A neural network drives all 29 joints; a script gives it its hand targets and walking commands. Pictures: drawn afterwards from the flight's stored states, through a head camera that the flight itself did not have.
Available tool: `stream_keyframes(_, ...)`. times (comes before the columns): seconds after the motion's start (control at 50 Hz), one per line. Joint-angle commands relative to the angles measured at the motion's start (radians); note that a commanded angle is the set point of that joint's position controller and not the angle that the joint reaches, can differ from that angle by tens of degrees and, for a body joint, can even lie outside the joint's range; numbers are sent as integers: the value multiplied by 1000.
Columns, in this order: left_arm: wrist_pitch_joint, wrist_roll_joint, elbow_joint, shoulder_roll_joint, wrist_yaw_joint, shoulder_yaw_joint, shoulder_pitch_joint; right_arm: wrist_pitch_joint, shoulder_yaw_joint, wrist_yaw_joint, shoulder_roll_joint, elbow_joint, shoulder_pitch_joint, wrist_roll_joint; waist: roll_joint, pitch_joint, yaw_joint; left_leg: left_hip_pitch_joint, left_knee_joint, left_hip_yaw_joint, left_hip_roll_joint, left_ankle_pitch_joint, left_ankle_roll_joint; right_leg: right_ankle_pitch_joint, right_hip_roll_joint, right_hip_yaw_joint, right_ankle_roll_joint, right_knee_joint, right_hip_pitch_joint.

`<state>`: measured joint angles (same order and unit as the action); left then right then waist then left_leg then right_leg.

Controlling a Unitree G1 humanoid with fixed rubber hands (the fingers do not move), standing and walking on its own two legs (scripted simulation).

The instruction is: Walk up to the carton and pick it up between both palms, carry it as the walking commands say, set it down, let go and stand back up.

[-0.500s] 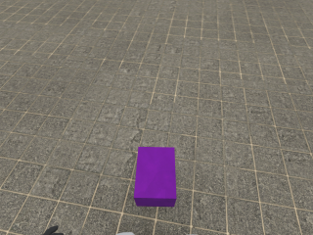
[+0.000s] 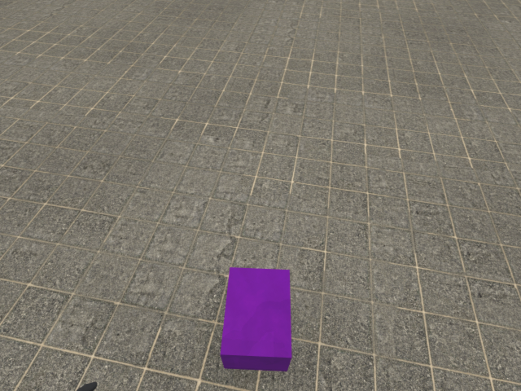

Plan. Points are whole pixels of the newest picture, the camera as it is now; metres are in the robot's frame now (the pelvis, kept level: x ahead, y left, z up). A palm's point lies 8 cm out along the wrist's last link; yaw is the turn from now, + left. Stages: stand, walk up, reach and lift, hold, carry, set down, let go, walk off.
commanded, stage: walk up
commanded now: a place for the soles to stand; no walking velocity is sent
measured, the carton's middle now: (257, 317) +0.48 +0.01 -0.69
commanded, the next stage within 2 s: stand in 0.62 s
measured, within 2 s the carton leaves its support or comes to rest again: neither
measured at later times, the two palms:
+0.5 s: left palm out of the picture +0.09 +0.30 -0.12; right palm out of the picture +0.10 -0.28 -0.11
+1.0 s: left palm out of the picture +0.13 +0.29 -0.12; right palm out of the picture +0.12 -0.28 -0.12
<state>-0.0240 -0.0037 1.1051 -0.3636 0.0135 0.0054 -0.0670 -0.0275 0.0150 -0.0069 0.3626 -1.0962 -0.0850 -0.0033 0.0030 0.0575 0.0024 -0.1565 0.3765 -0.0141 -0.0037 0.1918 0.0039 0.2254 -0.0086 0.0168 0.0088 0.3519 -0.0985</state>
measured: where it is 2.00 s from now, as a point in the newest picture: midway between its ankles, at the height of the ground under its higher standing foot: outside the picture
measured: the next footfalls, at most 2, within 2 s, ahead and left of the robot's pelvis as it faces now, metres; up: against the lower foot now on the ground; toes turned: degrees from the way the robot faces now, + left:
none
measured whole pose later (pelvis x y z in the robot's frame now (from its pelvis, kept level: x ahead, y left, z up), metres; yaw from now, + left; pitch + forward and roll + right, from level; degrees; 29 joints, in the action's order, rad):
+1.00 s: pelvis -0.02 +0.01 -0.01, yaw -1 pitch +1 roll +0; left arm 0.24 0.03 0.70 -0.31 0.04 0.08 -0.05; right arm 0.22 -0.07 -0.06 0.32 -0.72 -0.06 -0.04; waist 0.00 0.15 0.02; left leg -0.31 0.56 0.01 -0.01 0.26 0.00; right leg 0.28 0.00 0.00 0.00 0.55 -0.27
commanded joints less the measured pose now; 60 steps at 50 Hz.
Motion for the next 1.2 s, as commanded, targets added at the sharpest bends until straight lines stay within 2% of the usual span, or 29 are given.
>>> stream_keyframes(0.0,-15,-1,-42,-218,-15,41,34,-16,-46,13,188,50,47,-2,19,-114,-2,62,-40,-85,-115,-274,-28,-239,136,-88,10,-50,25)
stream_keyframes(0.06,-8,-1,-33,-194,-17,30,32,-13,-49,13,204,46,41,-3,-40,-89,9,65,-65,-99,-118,-268,-34,-239,127,-79,9,-55,27)
stream_keyframes(0.08,-10,2,-36,-191,-18,31,29,-13,-50,13,200,55,75,-3,20,-127,2,103,-45,-87,-124,-286,-34,-255,132,-91,9,-59,23)
stream_keyframes(0.12,-7,7,-10,-206,-21,30,24,-14,-53,15,216,57,62,-2,-19,-100,1,71,-43,-92,-110,-289,-32,-263,129,-77,7,-71,24)
stream_keyframes(0.2,-14,5,-32,-199,-21,34,59,-18,-50,14,198,54,58,2,31,-146,-21,120,-64,-102,-129,-334,-31,-239,138,-73,13,-49,23)
stream_keyframes(0.22,-15,3,-24,-192,-21,34,35,-16,-54,18,210,53,65,-8,3,-127,5,85,-41,-81,-121,-311,-38,-250,138,-72,5,-59,54)
stream_keyframes(0.24,-10,-1,-15,-192,-21,27,11,-10,-59,16,208,39,60,4,60,-156,-3,100,-60,-89,-118,-332,-33,-276,141,-89,1,-69,64)
stream_keyframes(0.32,-6,0,-18,-192,-24,36,18,-15,-49,16,180,42,42,7,16,-147,-11,129,-57,-93,-121,-387,-27,-294,132,-57,-3,-44,44)
stream_keyframes(0.36,-5,0,-4,-194,-26,36,1,-9,-51,18,182,55,64,-1,-31,-130,13,104,-51,-93,-115,-353,-34,-321,131,-62,-9,-56,53)
stream_keyframes(0.44,-3,15,-6,-190,-25,40,31,-4,-64,22,181,55,46,-9,5,-72,-17,86,-79,-87,-113,-237,-25,-188,126,-61,6,-76,2)
stream_keyframes(0.5,-13,3,-4,-191,-26,34,33,-9,-57,20,192,45,42,2,-25,-110,-10,98,-73,-100,-116,-249,-34,-234,140,-83,11,-76,42)
stream_keyframes(0.54,-8,10,-18,-190,-27,38,-7,-5,-56,18,179,49,61,-6,19,-78,13,64,-75,-102,-107,-218,-37,-214,136,-81,3,-80,48)
stream_keyframes(0.68,-14,12,-20,-190,-25,43,22,-8,-59,19,193,48,34,-10,-19,-81,-14,89,-70,-112,-116,-235,-42,-174,132,-63,9,-80,6)
stream_keyframes(0.78,-11,12,-18,-200,-26,46,0,-7,-55,16,187,63,43,-4,24,-88,-2,60,-78,-118,-108,-143,-42,-111,128,-82,12,-95,32)
stream_keyframes(0.8,-9,16,-21,-204,-24,38,45,-2,-65,16,192,53,32,-8,-34,-83,-17,82,-71,-120,-109,-202,-38,-144,134,-66,9,-81,11)
stream_keyframes(0.82,51,-52,-372,-38,0,49,320,51,-120,-11,95,404,264,6,70,15,17,-130,62,62,-15,30,45,34,6,22,27,54,-295)
stream_keyframes(0.84,121,-11,-620,-71,3,48,252,121,-90,-25,75,529,184,12,17,49,-2,-74,79,68,0,86,35,98,7,9,12,32,-272)
stream_keyframes(0.86,185,-2,-573,-63,9,53,216,171,-96,-35,82,506,190,-28,-61,34,9,-45,99,67,14,104,36,102,12,11,24,25,-234)
stream_keyframes(0.88,229,21,-564,-90,13,84,198,212,-119,-41,91,503,129,-31,-77,-3,12,-53,121,65,11,75,24,108,32,-5,22,56,-237)
stream_keyframes(0.9,278,47,-576,-138,13,131,161,247,-172,-50,179,544,157,-58,-16,-29,4,-57,158,70,-2,30,44,78,26,19,25,97,-313)
stream_keyframes(0.92,306,38,-523,-144,15,156,72,284,-178,-49,178,531,89,-61,-83,-81,-4,-30,164,62,10,-42,51,9,-10,47,9,124,-297)
stream_keyframes(0.98,343,110,-556,-104,21,230,-83,328,-215,-50,150,594,-33,-97,-43,-174,34,-69,178,51,20,-105,29,-64,-47,22,-6,178,-208)
stream_keyframes(1.0,315,99,-629,-96,8,236,-10,284,-209,-54,157,664,18,-92,17,-200,3,-88,210,35,10,-85,48,-15,-41,18,-11,207,-262)
stream_keyframes(1.02,308,76,-637,-45,17,200,-17,294,-163,-53,94,671,60,-57,-14,-210,25,-113,244,35,9,-129,37,-56,-53,14,-17,238,-258)
stream_keyframes(1.04,304,104,-657,-105,25,259,0,286,-177,-51,108,670,91,-57,59,-259,78,-83,278,46,15,-145,43,-60,-29,-25,-14,236,-259)
stream_keyframes(1.08,292,114,-678,-84,29,214,71,296,-166,-46,35,621,89,-41,101,-239,34,-132,311,59,26,-152,55,-77,-27,-10,-21,275,-333)
stream_keyframes(1.1,295,103,-706,-90,28,238,91,300,-202,-43,90,700,143,-77,39,-332,10,-115,333,36,15,-213,45,-152,-37,-19,-20,303,-300)
stream_keyframes(1.16,280,88,-729,-111,46,249,165,296,-153,-30,43,735,197,-48,60,-360,47,-196,403,57,27,-173,50,-143,-26,-30,-41,368,-329)
stream_keyframes(1.18,282,65,-717,-141,49,247,212,292,-177,-14,69,780,246,-53,-9,-393,15,-211,429,54,22,-185,45,-192,-27,-44,-37,377,-349)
